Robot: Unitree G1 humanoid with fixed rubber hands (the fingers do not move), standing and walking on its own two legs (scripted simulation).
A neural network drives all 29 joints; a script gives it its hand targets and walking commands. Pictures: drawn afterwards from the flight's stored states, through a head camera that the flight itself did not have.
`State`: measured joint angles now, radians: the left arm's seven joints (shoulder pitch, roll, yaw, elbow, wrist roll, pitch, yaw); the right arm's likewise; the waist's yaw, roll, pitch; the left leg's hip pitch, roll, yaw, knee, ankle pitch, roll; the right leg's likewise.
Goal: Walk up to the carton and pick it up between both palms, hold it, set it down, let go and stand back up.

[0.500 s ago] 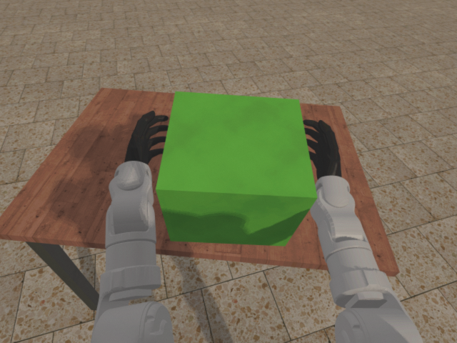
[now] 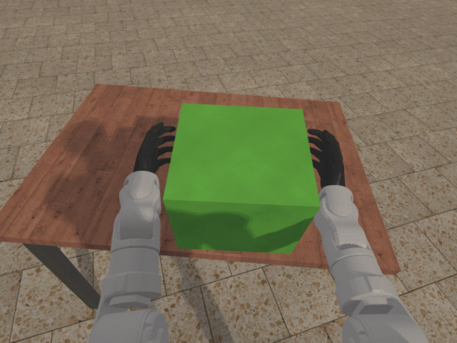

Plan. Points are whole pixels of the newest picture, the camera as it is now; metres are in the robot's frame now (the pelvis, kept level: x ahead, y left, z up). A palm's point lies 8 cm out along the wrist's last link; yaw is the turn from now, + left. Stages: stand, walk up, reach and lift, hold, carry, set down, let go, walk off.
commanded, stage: set down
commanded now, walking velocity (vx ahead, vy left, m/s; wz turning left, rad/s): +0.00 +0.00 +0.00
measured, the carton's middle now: (238, 181) +0.38 -0.02 +0.07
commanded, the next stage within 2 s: none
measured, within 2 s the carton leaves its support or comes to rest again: neither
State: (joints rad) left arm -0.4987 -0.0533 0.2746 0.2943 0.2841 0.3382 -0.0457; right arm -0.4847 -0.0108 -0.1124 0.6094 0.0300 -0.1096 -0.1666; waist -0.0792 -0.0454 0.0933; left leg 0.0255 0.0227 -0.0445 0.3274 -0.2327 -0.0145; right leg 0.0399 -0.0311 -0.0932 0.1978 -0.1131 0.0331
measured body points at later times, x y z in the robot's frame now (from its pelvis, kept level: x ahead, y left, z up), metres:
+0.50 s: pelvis +0.01 +0.00 +0.00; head +0.02 +0.01 +0.45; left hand +0.42 +0.11 +0.10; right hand +0.38 -0.21 +0.11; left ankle -0.02 +0.12 -0.75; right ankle +0.00 -0.14 -0.75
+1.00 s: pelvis +0.02 +0.01 +0.00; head +0.03 +0.03 +0.45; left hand +0.44 +0.11 +0.08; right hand +0.38 -0.20 +0.08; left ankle -0.02 +0.12 -0.75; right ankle +0.00 -0.14 -0.75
